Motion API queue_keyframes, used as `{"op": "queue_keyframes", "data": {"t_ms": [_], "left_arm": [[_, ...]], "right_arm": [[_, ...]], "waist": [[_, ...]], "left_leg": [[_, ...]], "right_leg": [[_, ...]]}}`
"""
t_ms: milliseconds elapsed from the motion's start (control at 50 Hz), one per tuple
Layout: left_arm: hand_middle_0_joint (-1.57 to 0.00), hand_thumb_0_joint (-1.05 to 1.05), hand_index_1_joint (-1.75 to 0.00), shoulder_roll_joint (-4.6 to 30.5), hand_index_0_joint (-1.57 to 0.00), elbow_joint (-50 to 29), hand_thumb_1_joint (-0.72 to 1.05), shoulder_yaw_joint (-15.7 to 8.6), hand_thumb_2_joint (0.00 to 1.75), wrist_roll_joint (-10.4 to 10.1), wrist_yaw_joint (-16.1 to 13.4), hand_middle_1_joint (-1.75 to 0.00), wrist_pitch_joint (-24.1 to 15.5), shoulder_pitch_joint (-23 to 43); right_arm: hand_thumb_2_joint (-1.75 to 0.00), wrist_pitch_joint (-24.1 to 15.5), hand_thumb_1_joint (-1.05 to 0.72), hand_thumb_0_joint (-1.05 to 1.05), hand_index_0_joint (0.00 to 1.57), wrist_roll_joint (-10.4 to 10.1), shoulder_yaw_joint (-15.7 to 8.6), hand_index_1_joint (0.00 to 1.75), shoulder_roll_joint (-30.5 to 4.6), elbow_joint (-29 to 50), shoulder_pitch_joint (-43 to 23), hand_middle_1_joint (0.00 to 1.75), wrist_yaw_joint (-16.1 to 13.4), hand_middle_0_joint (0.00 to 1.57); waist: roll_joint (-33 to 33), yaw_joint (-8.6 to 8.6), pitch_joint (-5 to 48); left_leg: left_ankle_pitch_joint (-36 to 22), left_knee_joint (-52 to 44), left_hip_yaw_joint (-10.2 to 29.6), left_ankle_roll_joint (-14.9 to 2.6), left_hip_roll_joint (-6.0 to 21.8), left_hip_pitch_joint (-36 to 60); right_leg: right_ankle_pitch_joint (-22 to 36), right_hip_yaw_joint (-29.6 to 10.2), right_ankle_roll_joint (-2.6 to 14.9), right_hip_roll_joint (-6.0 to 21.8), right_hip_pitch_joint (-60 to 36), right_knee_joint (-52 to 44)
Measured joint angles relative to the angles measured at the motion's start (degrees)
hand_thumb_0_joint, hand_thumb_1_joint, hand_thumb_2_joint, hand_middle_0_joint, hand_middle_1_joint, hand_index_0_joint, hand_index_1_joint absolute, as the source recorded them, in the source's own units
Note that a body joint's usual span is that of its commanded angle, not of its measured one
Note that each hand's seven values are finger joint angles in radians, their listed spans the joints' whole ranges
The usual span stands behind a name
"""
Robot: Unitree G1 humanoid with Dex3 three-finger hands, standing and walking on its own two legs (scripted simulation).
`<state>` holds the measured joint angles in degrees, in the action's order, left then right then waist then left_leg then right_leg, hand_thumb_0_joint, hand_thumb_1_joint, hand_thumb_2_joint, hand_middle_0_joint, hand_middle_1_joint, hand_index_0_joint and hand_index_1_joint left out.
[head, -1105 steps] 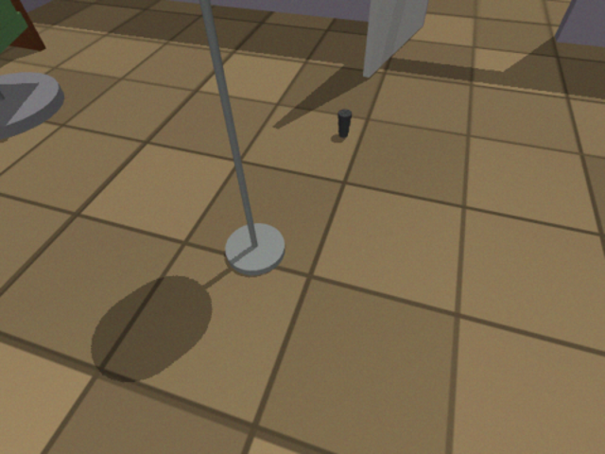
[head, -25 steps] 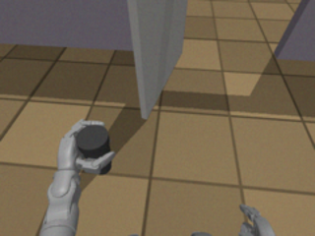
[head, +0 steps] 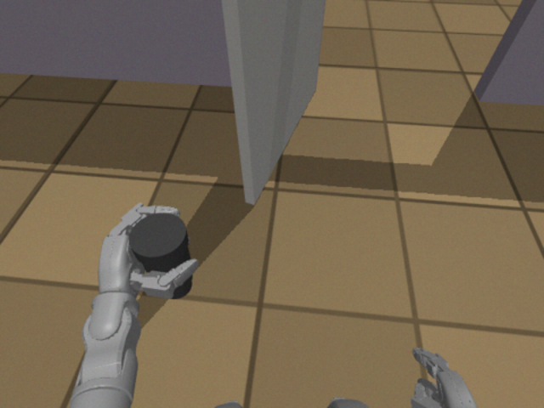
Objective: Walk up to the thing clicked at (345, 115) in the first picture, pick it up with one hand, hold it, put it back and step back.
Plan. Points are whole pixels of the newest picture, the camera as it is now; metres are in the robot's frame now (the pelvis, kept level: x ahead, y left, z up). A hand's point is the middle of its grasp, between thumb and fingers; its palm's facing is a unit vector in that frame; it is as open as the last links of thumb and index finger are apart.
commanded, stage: hold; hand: left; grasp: from the side
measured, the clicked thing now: (168, 262) +0.33 +0.17 +0.03
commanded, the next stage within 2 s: crouch in 0.96 s
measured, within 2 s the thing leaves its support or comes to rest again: neither
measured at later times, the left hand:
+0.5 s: hand (165, 252) +0.33 +0.17 +0.05, palm faces +0.04 -1.00 +0.00, open 9.8 cm
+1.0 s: hand (167, 254) +0.33 +0.17 +0.05, palm faces +0.05 -1.00 +0.00, open 9.8 cm
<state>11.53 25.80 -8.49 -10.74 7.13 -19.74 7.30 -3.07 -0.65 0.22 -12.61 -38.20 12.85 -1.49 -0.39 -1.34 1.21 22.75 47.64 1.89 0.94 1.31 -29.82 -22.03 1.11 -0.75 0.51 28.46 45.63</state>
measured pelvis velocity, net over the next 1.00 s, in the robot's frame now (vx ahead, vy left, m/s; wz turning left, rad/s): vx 0.00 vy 0.00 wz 0.00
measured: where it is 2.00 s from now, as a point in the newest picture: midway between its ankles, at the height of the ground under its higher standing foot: outside the picture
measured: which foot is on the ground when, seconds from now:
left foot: down 0.00-1.00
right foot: down 0.00-1.00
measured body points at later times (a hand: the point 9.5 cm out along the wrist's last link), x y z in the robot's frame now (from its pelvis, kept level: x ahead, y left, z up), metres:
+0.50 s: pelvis +0.01 +0.00 +0.00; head +0.04 +0.01 +0.45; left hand +0.32 +0.22 +0.05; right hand +0.14 -0.24 -0.11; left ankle +0.02 +0.13 -0.70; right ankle +0.01 -0.13 -0.70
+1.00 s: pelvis +0.00 +0.00 +0.00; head +0.04 +0.00 +0.45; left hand +0.32 +0.22 +0.05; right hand +0.14 -0.25 -0.11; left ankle +0.02 +0.13 -0.70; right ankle +0.01 -0.13 -0.70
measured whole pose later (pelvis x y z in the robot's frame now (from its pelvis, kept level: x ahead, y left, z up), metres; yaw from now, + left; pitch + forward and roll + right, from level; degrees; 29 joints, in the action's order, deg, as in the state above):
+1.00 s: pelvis +0.00 +0.00 +0.00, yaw +0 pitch +5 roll -1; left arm 11.4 25.4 -8.1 -10.7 6.8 -19.6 6.7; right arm -2.9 -0.6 0.0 -12.6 -38.3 13.0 -1.3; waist -0.5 -1.4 1.4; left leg 23.2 47.9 2.1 1.0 1.3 -30.0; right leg -22.5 1.3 -0.7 0.5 28.6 45.9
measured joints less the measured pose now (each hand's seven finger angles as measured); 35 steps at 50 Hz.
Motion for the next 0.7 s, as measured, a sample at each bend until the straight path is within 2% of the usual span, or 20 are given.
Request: {"op": "queue_keyframes", "data": {"t_ms": [700], "left_arm": [[-0.82,0.03,-0.95,-0.6,-0.69,-1.4,-0.25,0.8,0.98,0.1,0.1,-0.96,0.0,-1.4]], "right_arm": [[-0.90,0.2,-0.90,0.01,0.20,0.0,-0.3,0.29,0.0,-0.3,0.6,0.30,0.3,0.20]], "waist": [[-0.1,0.00,0.7]], "left_leg": [[0.9,0.2,0.0,-0.06,0.1,0.0]], "right_leg": [[-0.7,0.0,-0.09,-0.1,0.0,0.0]]}}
